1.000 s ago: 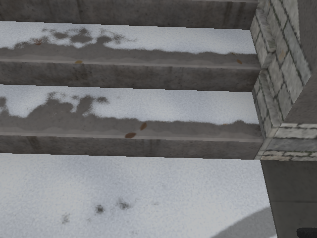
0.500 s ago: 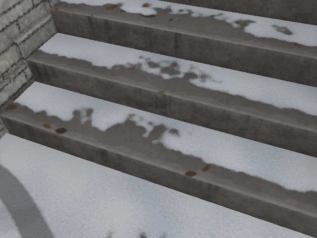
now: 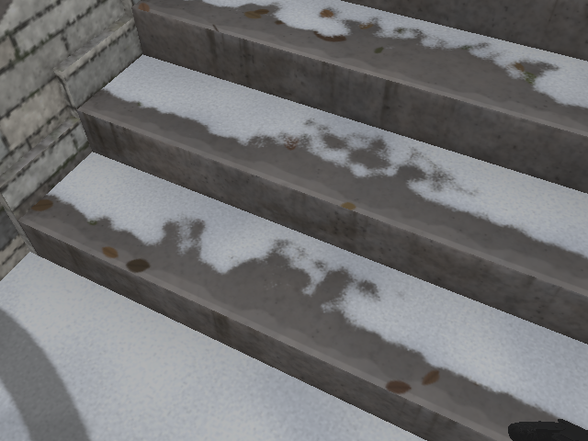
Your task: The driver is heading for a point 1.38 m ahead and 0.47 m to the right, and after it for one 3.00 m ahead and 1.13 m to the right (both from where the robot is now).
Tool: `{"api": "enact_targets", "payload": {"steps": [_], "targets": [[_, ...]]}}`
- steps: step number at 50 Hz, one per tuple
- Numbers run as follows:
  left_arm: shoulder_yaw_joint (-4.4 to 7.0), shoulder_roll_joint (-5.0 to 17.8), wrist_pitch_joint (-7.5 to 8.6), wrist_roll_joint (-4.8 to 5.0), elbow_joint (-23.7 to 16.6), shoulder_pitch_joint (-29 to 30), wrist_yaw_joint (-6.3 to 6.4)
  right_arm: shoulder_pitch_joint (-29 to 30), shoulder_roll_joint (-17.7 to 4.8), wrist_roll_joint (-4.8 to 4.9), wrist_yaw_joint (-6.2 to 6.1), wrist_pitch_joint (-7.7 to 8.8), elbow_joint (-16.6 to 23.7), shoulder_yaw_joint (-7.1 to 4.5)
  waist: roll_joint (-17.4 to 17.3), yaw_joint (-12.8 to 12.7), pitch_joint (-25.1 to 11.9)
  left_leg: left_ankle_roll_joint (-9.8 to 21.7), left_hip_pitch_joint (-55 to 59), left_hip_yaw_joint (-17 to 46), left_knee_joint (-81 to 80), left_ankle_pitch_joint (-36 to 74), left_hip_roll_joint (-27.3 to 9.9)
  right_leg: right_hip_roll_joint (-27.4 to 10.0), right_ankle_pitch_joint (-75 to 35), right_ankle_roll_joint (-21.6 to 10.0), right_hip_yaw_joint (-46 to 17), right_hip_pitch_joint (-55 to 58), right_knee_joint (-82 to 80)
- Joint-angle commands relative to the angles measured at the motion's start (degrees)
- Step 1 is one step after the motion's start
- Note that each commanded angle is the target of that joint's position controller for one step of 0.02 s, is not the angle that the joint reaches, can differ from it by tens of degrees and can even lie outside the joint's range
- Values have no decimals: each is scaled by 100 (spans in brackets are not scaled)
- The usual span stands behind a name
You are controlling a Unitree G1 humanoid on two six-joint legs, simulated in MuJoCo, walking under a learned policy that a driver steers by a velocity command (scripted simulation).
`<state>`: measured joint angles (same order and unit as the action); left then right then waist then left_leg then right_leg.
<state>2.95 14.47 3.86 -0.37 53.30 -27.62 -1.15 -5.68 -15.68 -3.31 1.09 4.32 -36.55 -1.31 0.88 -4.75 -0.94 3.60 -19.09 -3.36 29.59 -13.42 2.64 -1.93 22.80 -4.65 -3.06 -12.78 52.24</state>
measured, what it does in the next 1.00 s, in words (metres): climbs, turning right: right foot, then left foot 0.15 m higher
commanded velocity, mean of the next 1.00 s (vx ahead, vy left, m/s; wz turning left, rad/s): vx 0.98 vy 0.00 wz -0.61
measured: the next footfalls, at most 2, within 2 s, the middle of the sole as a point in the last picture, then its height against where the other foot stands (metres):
right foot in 0.36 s outside the picture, level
left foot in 0.72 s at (326, 281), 0.15 m higher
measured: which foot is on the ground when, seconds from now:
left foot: down 0.00-0.38, up 0.40-0.70, down 0.72-1.00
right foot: up 0.00-0.34, down 0.36-0.72, up 0.74-1.00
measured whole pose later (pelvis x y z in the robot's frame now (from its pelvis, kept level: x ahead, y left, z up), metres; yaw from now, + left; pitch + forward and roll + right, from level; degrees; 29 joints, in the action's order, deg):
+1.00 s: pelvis +0.81 -0.11 +0.15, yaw -38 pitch +3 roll +0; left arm 0.1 7.9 0.3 -0.8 24.9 11.6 1.2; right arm -29.3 -12.4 -3.1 1.1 6.8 -59.4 -2.4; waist 1.5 0.3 -1.6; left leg -1.4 -1.8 -15.2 19.9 -18.2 -4.3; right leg 2.9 21.7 -11.0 0.9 -72.7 112.4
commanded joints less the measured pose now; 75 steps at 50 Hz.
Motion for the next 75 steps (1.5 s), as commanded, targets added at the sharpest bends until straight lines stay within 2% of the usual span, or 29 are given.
{"api": "enact_targets", "payload": {"steps": [1,5,13,18,19,20,21,23,28,31,33,34,36,37,38,41,44,49,53,55,56,57,58,61,67,69,72,74,75], "targets": [[115,696,222,-78,-824,1155,-99,-1688,-897,85,-61,4,-359,-312,-392,854,4,733,2756,3029,-1803,-2378,-1890,-350,-703,-254,-87,-3649,1709],[11,401,-12,-293,-829,1223,-229,-1522,-598,238,-36,165,-602,-188,-628,369,663,672,1627,1865,-2356,-521,-1205,-575,-1285,106,200,-3426,1340],[-247,204,-39,-79,-1401,2630,-199,-1803,-700,238,-90,400,-1087,-123,-542,400,614,208,1641,-156,-2621,5526,-1259,131,-2595,-272,1090,-1862,-682],[83,996,-14,-218,-474,-606,-20,-929,-1249,46,-345,56,-899,-249,-584,-1293,-1022,-105,1923,-606,2769,8628,-1248,772,-2226,-881,1083,1235,-2157],[216,1207,-35,-236,-231,-956,74,-473,-959,62,-235,139,-775,-186,361,-1236,-626,-75,-36,-485,5172,2961,-293,301,-2416,-1077,376,2381,-2478],[306,1674,-59,-245,-296,-427,121,-907,-20,107,-156,352,-422,87,1634,-93,-575,-304,-2783,173,7044,-1200,193,-784,-5407,-1647,-1563,3661,-1575],[363,1655,-117,-137,-411,-220,119,-1047,-217,122,-138,403,-164,136,817,-64,-1520,-227,-3228,848,7303,-716,7,-1275,-3298,-2198,-3104,3902,-2768],[229,1000,-216,-99,-488,259,128,-576,-336,-76,-78,430,47,174,-242,305,-234,-169,-3753,661,7616,-511,-342,-1089,-1026,-1869,-3072,2107,-3676],[-1,899,188,-197,-406,618,98,946,641,-106,-151,-61,1349,586,16,827,950,-325,-4475,18,8598,-1561,-521,-330,-1173,-1323,-2022,-1633,-4385],[-32,795,185,4,-279,481,165,1583,294,-46,-250,-78,1921,635,-78,643,1058,-341,-3693,-406,6174,-1765,-709,26,-2712,-1232,-1535,-2025,-5220],[53,888,150,323,-575,615,298,332,419,130,-321,-59,1466,571,-144,1097,-853,-304,1211,-656,4703,-510,111,280,-8420,-1131,-1006,-2638,-4462],[315,1645,276,217,-705,884,239,-833,-102,153,-402,-141,1298,299,466,1744,-1765,-176,1588,-2,4135,-1008,-14,-111,-10350,-941,-1232,-1369,-2974],[509,1577,512,118,-958,1864,94,-2933,-934,46,-363,-23,529,-177,-182,2624,-2785,43,2233,929,1914,-1520,-348,175,-9236,-538,-1252,-215,607],[277,92,603,101,-1747,1885,-96,-2457,-1687,34,-453,47,323,-402,-3372,1733,-2623,421,2868,4802,-702,91,-2365,1604,-1675,-89,-821,-2436,3692],[127,-8,551,-199,-1825,1278,-92,-1216,-1113,54,-404,-44,557,-350,-2322,865,-2831,616,2567,6081,-1099,-1144,-2656,1009,-1784,-188,-1058,-3051,5389],[-68,-522,163,-426,-2213,2210,-46,-1123,460,55,-221,70,-553,-47,235,458,65,423,638,2980,-569,-2066,-2083,320,-1753,-486,-383,-4788,6807],[-314,-966,-115,-25,-2520,2710,49,-1859,773,-109,-15,267,-1487,15,-209,407,607,-9,739,855,-1050,-111,-1948,362,-525,-607,-306,-6099,7767],[-448,-884,-404,-45,-3316,4031,305,-1756,262,57,79,436,-2014,-27,-358,-157,1150,-454,-193,-1176,-2403,2292,-1256,437,258,-726,432,-5487,5415],[-255,17,-406,96,-2513,1968,123,-1727,-1520,567,-365,558,-1364,-344,-768,-735,-1366,448,724,-1286,-1367,10343,-1637,1062,-238,-373,1736,-549,2248],[6,570,-336,42,-2141,337,202,-996,-1763,741,-161,587,-944,-582,-926,-1406,-2429,609,1766,-752,1753,10631,-1933,1254,161,-446,951,556,53],[265,1023,-254,12,-2069,1115,91,-1230,-1000,504,-70,525,-848,-544,-295,-773,-1957,232,905,-449,3809,4902,-1158,1087,-71,-705,-419,714,-1348],[396,1431,-322,-96,-1837,1263,80,-1303,-352,252,224,503,-116,-403,1482,-73,-1920,-149,-2144,43,6979,556,178,-437,-1312,-1580,-4059,1806,-2788],[422,1237,-318,-206,-1962,1349,83,-960,-41,-4,247,513,261,-306,338,-31,-2302,-8,-2914,917,8936,526,25,-822,-544,-1732,-4794,1843,-3128],[219,327,135,-171,-676,676,98,92,1164,-202,2,392,982,265,-663,440,-154,396,-4728,966,10139,-190,-313,-385,-196,-1271,-2938,300,-3114],[-241,-242,378,-74,122,89,86,1650,1607,204,-350,9,1750,746,-673,730,1217,259,-5527,10,8380,-1311,-641,-313,-2895,-148,-994,-1404,-4040],[-64,417,301,43,-299,150,394,1602,1045,105,-199,-238,1841,571,-1243,560,220,159,-2552,-708,6000,-443,-452,-547,-7018,133,-831,-1732,-4669],[333,1292,542,305,-815,804,842,-489,457,377,-270,-639,1311,308,773,1652,-1670,585,-214,-154,4299,-1041,34,-1188,-12591,413,-703,-42,-2902],[742,1699,456,284,-1331,1682,846,-1191,-697,384,-229,-497,1146,-122,257,2353,-1954,916,-305,14,1325,-1202,150,-453,-11325,527,-621,1515,789],[824,1405,390,166,-1611,2357,766,-1006,-848,379,-76,-417,848,-287,-1344,2516,-1811,1604,1072,906,-529,363,-479,837,-4043,831,-388,-262,3623]]}}
Velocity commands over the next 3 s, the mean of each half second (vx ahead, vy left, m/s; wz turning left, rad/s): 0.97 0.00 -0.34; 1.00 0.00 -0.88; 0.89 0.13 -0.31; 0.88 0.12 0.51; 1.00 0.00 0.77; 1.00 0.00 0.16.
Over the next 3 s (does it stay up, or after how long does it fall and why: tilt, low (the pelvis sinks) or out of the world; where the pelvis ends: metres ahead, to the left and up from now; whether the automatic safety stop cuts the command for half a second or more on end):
stays up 2.29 -0.81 0.99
